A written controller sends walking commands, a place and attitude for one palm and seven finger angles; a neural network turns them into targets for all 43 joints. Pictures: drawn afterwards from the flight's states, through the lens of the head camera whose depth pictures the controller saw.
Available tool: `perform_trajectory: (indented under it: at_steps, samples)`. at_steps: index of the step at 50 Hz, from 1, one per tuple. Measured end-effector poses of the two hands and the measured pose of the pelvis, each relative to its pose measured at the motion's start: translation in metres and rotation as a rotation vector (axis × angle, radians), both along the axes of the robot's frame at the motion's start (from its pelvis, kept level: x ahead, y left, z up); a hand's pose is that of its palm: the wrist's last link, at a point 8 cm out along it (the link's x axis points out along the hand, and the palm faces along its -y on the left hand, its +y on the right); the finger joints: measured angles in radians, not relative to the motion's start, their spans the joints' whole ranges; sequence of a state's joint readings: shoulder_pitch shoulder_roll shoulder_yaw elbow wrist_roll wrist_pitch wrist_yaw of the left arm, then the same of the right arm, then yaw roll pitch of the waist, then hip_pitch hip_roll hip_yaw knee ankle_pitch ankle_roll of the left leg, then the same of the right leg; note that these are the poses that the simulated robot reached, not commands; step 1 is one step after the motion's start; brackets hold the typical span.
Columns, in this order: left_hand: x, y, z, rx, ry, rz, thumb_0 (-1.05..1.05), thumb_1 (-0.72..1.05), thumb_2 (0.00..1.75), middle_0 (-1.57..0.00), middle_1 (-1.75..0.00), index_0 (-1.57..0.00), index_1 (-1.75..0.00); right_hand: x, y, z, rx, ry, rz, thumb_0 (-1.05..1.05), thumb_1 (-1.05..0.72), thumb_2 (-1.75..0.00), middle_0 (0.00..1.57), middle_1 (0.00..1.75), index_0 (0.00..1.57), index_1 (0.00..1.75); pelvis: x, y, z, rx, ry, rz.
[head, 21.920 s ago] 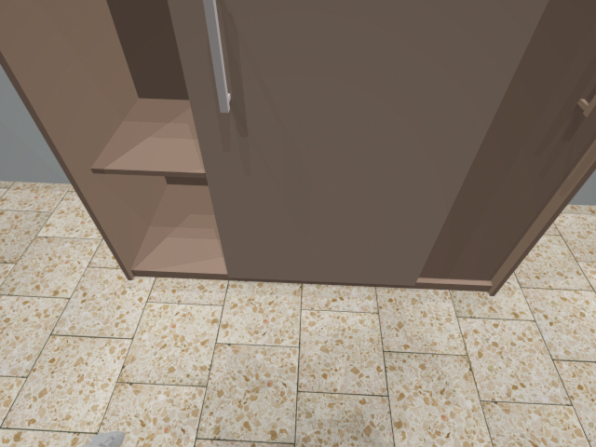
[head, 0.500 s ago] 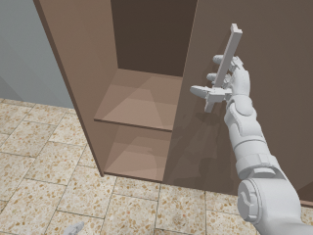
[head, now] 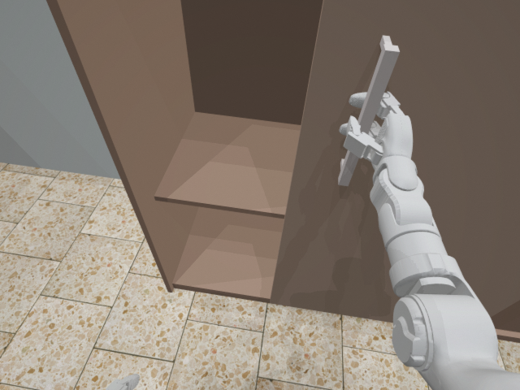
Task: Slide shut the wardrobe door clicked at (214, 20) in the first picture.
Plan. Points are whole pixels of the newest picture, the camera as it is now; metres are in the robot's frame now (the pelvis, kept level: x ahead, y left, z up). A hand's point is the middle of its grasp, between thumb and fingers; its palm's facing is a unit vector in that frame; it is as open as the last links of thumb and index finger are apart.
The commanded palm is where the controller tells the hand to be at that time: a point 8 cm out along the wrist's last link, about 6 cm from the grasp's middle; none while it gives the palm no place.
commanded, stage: grip the handle and tug to test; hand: right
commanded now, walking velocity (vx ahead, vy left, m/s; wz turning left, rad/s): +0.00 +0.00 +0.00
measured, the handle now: (361, 120) +0.52 -0.09 +0.17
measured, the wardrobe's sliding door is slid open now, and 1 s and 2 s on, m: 0.39 0.39 0.39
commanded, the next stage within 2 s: tug the door sideways, standing still in 0.62 s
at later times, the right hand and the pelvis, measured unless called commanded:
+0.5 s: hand (350, 138) +0.46 -0.07 +0.17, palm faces +0.03 +1.00 +0.02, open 5.8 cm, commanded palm +0.41 -0.12 +0.17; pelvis +0.01 +0.01 +0.00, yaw +1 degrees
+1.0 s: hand (349, 136) +0.46 -0.07 +0.18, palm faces +0.06 +1.00 -0.01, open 5.6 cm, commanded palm +0.44 -0.09 +0.17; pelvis +0.03 +0.01 +0.00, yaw -3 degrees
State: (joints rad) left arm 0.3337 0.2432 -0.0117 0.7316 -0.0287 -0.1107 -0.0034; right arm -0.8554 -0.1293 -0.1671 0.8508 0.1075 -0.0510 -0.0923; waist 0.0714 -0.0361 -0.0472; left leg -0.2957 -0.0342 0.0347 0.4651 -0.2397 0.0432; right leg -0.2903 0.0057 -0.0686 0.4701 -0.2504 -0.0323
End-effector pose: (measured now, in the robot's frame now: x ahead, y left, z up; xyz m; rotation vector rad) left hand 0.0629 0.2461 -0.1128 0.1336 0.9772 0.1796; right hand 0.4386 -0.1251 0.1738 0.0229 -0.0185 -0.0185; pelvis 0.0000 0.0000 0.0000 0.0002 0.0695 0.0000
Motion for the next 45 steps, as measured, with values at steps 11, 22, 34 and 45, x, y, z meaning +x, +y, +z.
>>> perform_trajectory:
  at_steps: [11,22,34,45]
  samples:
    - [0.003,0.002,0.002,0.001,-0.016,0.010,0.01,0.90,0.90,-0.20,-0.29,-0.20,-0.30,0.000,0.001,0.000,-0.003,0.003,-0.002,0.00,-0.72,-0.83,0.40,1.38,0.37,1.38,0.000,0.002,0.000,0.000,-0.004,0.008]
    - [0.011,0.006,0.005,-0.009,-0.038,0.029,0.01,0.90,0.90,-0.20,-0.29,-0.20,-0.30,-0.003,0.002,0.000,-0.002,-0.009,-0.010,0.00,-0.76,-0.79,0.36,1.36,0.33,1.35,0.006,0.005,0.002,-0.003,-0.006,0.024]
    - [0.053,0.010,0.011,-0.019,-0.082,0.020,0.01,0.90,0.90,-0.20,-0.29,-0.20,-0.30,-0.007,0.003,0.000,-0.003,-0.009,0.003,0.01,-0.78,-0.79,0.29,1.33,0.27,1.31,0.027,0.010,0.004,-0.005,-0.008,0.033]
    - [0.104,0.006,0.011,0.002,-0.080,-0.074,0.01,0.90,0.90,-0.20,-0.29,-0.20,-0.30,-0.004,0.004,0.002,-0.032,0.019,-0.021,0.01,-0.76,-0.83,0.33,1.34,0.32,1.36,0.038,0.012,0.002,-0.002,-0.005,-0.024]
